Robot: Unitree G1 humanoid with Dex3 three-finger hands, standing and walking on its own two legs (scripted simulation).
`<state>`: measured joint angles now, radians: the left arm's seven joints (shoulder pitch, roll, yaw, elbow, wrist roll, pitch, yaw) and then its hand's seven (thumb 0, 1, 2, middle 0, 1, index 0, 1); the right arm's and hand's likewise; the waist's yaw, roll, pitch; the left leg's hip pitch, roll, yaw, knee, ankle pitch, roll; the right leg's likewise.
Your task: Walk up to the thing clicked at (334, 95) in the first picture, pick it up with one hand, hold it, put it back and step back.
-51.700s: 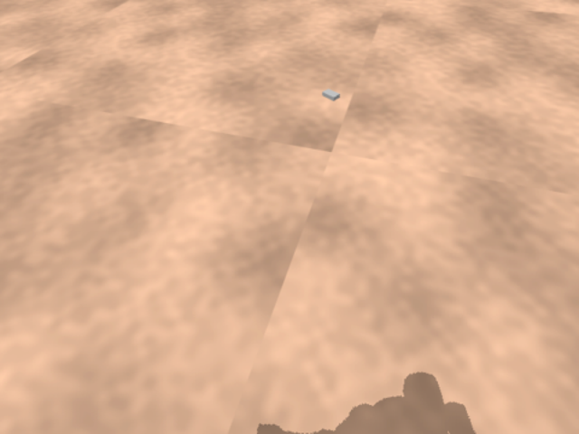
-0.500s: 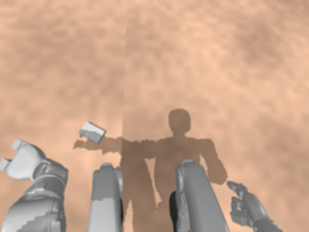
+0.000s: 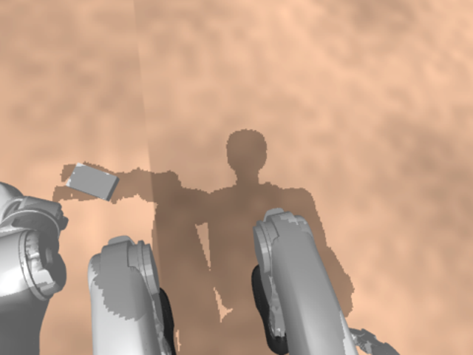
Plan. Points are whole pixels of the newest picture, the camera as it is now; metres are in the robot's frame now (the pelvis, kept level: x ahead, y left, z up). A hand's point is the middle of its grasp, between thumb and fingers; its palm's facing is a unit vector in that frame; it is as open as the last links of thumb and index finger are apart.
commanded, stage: rise first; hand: left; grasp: from above
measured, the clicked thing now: (93, 182) +0.50 +0.27 -0.35
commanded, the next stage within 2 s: none
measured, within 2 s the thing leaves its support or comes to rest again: neither
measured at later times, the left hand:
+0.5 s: hand (39, 201) +0.43 +0.32 -0.21, palm faces -0.12 -0.42 -0.90, open 14.1 cm
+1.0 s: hand (45, 193) +0.45 +0.32 -0.23, palm faces -0.13 -0.41 -0.90, open 14.1 cm
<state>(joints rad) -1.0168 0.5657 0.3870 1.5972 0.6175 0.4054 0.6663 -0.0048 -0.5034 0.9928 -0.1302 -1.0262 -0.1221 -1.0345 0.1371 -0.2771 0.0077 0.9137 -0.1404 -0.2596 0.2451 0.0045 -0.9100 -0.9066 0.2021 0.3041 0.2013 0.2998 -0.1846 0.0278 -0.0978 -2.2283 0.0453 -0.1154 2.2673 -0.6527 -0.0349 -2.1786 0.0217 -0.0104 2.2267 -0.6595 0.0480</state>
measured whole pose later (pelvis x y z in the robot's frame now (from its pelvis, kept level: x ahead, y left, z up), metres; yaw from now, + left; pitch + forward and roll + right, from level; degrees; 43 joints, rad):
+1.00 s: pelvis +0.00 +0.00 -0.04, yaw -5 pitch +31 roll -8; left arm -1.16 0.82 0.47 1.70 0.71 0.39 0.67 0.00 -0.57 1.03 -0.15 -1.00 -0.11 -1.04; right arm 0.13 -0.35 0.11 0.89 -0.20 -0.31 0.33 0.00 -0.92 -0.91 0.20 0.30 0.20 0.30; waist -0.28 -0.02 0.09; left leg -2.32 0.04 -0.21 2.45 -0.68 -0.05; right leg -2.25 0.05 -0.08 2.35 -0.66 0.06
